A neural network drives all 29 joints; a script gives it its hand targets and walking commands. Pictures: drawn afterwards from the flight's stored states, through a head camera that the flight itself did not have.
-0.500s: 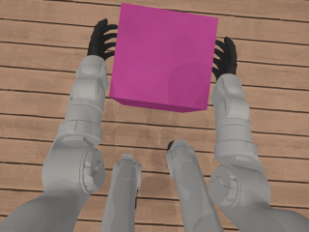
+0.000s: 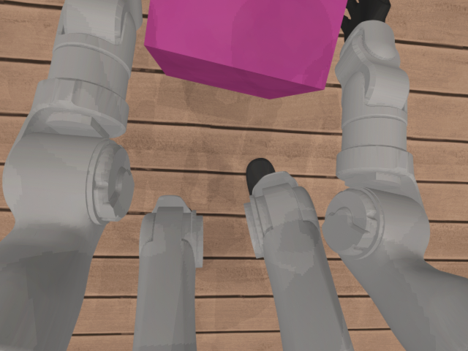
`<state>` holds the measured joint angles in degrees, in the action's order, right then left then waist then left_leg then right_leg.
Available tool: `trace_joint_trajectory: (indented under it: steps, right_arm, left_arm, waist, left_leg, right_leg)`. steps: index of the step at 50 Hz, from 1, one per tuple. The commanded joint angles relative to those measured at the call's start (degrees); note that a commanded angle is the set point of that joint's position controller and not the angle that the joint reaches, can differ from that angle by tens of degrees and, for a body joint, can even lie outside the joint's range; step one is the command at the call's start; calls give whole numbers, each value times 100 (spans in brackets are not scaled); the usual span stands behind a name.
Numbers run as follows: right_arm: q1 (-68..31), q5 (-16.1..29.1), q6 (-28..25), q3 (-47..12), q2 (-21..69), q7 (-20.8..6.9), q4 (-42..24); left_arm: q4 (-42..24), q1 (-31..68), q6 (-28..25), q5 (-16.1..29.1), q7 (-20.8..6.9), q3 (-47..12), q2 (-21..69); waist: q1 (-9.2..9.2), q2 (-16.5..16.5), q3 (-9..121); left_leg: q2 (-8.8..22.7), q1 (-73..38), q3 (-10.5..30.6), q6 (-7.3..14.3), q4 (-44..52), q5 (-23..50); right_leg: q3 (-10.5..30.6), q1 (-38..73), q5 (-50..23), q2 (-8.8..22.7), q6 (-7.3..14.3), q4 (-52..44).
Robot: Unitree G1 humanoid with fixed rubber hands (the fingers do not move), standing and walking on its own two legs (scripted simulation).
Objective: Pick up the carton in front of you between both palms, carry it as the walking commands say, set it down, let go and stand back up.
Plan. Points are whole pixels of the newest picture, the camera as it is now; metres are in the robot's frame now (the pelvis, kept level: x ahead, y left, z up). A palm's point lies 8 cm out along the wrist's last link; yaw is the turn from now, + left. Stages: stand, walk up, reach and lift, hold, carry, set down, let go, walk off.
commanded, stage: set down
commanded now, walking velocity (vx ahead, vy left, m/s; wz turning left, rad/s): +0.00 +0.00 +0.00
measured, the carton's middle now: (240, 12) +0.55 -0.11 -0.24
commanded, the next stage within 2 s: none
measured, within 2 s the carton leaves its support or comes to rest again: rests again in 0.78 s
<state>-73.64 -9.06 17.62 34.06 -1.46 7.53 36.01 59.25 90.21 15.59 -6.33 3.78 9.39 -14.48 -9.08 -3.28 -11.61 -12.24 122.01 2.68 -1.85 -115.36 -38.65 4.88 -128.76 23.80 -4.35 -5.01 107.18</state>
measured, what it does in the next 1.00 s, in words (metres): stands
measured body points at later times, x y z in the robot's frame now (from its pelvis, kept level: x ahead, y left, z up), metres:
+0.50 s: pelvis +0.00 +0.00 -0.03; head +0.39 +0.00 +0.19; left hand +0.61 +0.03 -0.22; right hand +0.51 -0.26 -0.21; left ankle +0.07 +0.10 -0.40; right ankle +0.14 -0.14 -0.40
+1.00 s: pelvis +0.00 +0.00 -0.05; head +0.38 +0.01 +0.17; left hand +0.61 +0.03 -0.23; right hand +0.51 -0.27 -0.22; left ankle +0.07 +0.10 -0.40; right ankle +0.14 -0.14 -0.40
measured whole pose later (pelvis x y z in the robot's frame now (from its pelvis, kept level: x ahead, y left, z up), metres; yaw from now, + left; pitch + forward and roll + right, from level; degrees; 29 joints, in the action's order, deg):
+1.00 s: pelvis +0.00 +0.00 -0.05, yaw +0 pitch +38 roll -6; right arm -83.6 -7.3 14.2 37.7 -10.4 -0.5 53.5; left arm 67.0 99.5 13.8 -7.8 0.7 3.9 -17.5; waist -11.9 -0.2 -24.6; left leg -9.5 125.1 2.3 1.1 -127.7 -40.1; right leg -0.3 -128.7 27.3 0.5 -4.0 117.7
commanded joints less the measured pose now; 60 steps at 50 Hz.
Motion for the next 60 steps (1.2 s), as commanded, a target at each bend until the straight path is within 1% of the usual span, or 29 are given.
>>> trace_joint_trajectory:
  steps: [1,3,6,7,9,12,13,15,19,22,23,24,26,29,31,33,36,37,41,42,45,46,47,48,49,50,55,58,60]
  right_arm:
    - [-4387,833,-248,-2759,3654,-1321,-427]
    - [-4499,904,-265,-2742,3525,-1333,-435]
    - [-4599,943,-286,-2501,3316,-1381,-407]
    - [-4605,950,-304,-2413,3293,-1399,-345]
    - [-4537,1005,-348,-2305,3260,-1426,-236]
    - [-4380,955,-337,-2117,3250,-1480,87]
    - [-4331,935,-341,-2063,3265,-1509,138]
    - [-4304,940,-344,-2056,3280,-1571,131]
    - [-4043,818,-345,-1891,3282,-1679,410]
    - [-3949,723,-381,-1738,3214,-1727,520]
    - [-3941,740,-394,-1711,3168,-1728,527]
    - [-3944,737,-405,-1690,3130,-1728,546]
    - [-3997,819,-446,-1676,3058,-1724,560]
    - [-4056,850,-482,-1588,2928,-1722,685]
    - [-4031,836,-475,-1519,2848,-1728,810]
    - [-3978,766,-462,-1426,2767,-1723,958]
    - [-3949,692,-468,-1307,2719,-1700,1067]
    - [-3908,655,-468,-1257,2706,-1692,1114]
    - [-3877,645,-474,-1160,2695,-1692,1203]
    - [-3863,641,-484,-1120,2684,-1694,1222]
    - [-3725,585,-471,-1021,2564,-1671,1342]
    - [-3654,547,-464,-949,2516,-1663,1391]
    - [-3589,535,-456,-884,2496,-1662,1461]
    - [-3622,497,-465,-847,2438,-1660,1453]
    - [-3575,472,-451,-788,2415,-1651,1518]
    - [-3538,443,-454,-760,2344,-1641,1518]
    - [-3284,288,-436,-504,2130,-1607,1723]
    - [-3221,235,-458,-399,2051,-1582,1755]
    - [-3148,227,-485,-308,1941,-1555,1823]
  left_arm:
    - [-447,2741,-168,778,-1139,-1686,4822]
    - [-448,2857,-174,911,-1101,-1808,4790]
    - [-538,3133,-173,997,-1061,-2005,4739]
    - [-495,3158,-172,975,-1049,-2018,4759]
    - [-576,3246,-223,987,-1001,-2066,4666]
    - [-337,3113,-262,871,-955,-1942,4536]
    - [-313,3085,-277,811,-943,-1926,4478]
    - [-246,2902,-287,769,-919,-1885,4522]
    - [-98,2715,-303,746,-947,-1812,4618]
    - [-86,2757,-323,746,-995,-1826,4546]
    - [-115,2787,-331,752,-999,-1830,4521]
    - [-118,2841,-337,789,-998,-1863,4491]
    - [-215,2972,-378,829,-970,-1934,4383]
    - [-190,3098,-402,850,-948,-1963,4232]
    - [-101,3053,-392,806,-943,-1887,4046]
    - [21,2993,-374,761,-966,-1781,3880]
    - [214,2848,-366,644,-1015,-1624,3681]
    - [277,2808,-358,621,-1032,-1584,3659]
    - [391,2637,-327,442,-1090,-1413,3483]
    - [387,2629,-332,411,-1095,-1411,3437]
    - [538,2427,-275,252,-1129,-1299,3317]
    - [525,2419,-265,234,-1135,-1287,3293]
    - [543,2360,-249,141,-1137,-1239,3199]
    - [559,2345,-242,121,-1156,-1224,3199]
    - [636,2245,-216,29,-1159,-1147,3115]
    - [636,2254,-206,19,-1164,-1139,3090]
    - [755,2069,-165,-178,-1170,-947,2827]
    - [771,2052,-173,-214,-1164,-918,2680]
    - [745,2076,-182,-228,-1147,-928,2538]
  waist:
    - [-578,-453,7488]
    - [-704,-479,7377]
    - [-954,-906,7056]
    - [-952,-1090,6908]
    - [-997,-1276,6849]
    - [-944,-1347,6456]
    - [-890,-1383,6387]
    - [-859,-1365,6375]
    - [-986,-1247,5897]
    - [-1058,-1265,5662]
    - [-1044,-1362,5585]
    - [-1099,-1336,5572]
    - [-1047,-1453,5553]
    - [-1069,-1490,5312]
    - [-1002,-1440,5074]
    - [-994,-1310,4812]
    - [-858,-1200,4402]
    - [-863,-1164,4329]
    - [-650,-1046,3999]
    - [-650,-1029,3956]
    - [-527,-1098,3710]
    - [-561,-1134,3616]
    - [-482,-1148,3511]
    - [-558,-1120,3499]
    - [-456,-1168,3371]
    - [-481,-1165,3394]
    - [-420,-1152,3037]
    - [-465,-1062,3017]
    - [-474,-1077,2986]
  left_leg:
    - [138,-1823,-420,33,1072,1789]
    - [150,-1822,-389,30,948,1882]
    - [203,-2122,-316,40,812,1992]
    - [205,-2213,-327,25,781,2102]
    - [241,-2341,-296,-1,691,2327]
    - [274,-2156,-277,9,625,2405]
    - [293,-2145,-268,15,632,2424]
    - [317,-2266,-217,33,624,2597]
    - [332,-1986,-149,65,584,2593]
    - [362,-1905,-72,88,565,2523]
    - [368,-1970,-68,96,536,2554]
    - [380,-1997,-34,100,524,2540]
    - [400,-2110,1,113,482,2577]
    - [438,-2141,55,154,449,2474]
    - [450,-2116,79,186,424,2274]
    - [460,-1992,114,210,410,2078]
    - [472,-1698,102,259,382,1838]
    - [473,-1675,102,266,370,1794]
    - [498,-1440,85,311,311,1703]
    - [521,-1462,121,327,314,1716]
    - [537,-1472,118,320,274,1690]
    - [546,-1482,137,324,280,1636]
    - [562,-1495,158,328,301,1630]
    - [576,-1481,195,335,279,1646]
    - [575,-1476,182,327,296,1585]
    - [578,-1509,191,322,266,1575]
    - [602,-1473,249,339,291,1475]
    - [623,-1524,295,350,287,1514]
    - [650,-1577,317,350,271,1602]
  right_leg:
    - [-1083,5806,-2476,-34,153,115]
    - [-1092,5707,-2573,-3,170,223]
    - [-1107,4994,-2503,53,227,265]
    - [-1084,4781,-2539,79,239,270]
    - [-1039,4642,-2686,117,255,333]
    - [-981,4531,-2736,114,268,425]
    - [-983,4478,-2718,119,267,474]
    - [-1020,4256,-2662,112,244,517]
    - [-1037,3926,-2569,124,252,559]
    - [-1039,3690,-2424,154,269,589]
    - [-1026,3517,-2373,158,275,578]
    - [-1040,3512,-2335,166,281,585]
    - [-1024,3390,-2276,186,300,639]
    - [-1000,3212,-2110,194,319,670]
    - [-994,3096,-1868,198,316,685]
    - [-982,3042,-1698,206,320,702]
    - [-907,3028,-1565,199,338,730]
    - [-907,3017,-1517,191,335,725]
    - [-831,3005,-1482,168,342,782]
    - [-837,2960,-1453,163,341,823]
    - [-788,2822,-1350,154,350,825]
    - [-795,2740,-1260,153,356,830]
    - [-786,2649,-1200,150,352,848]
    - [-794,2616,-1187,162,351,863]
    - [-773,2527,-1097,159,352,853]
    - [-767,2530,-1071,166,353,853]
    - [-762,2258,-856,178,356,883]
    - [-779,2246,-843,175,339,892]
    - [-785,2204,-876,188,325,919]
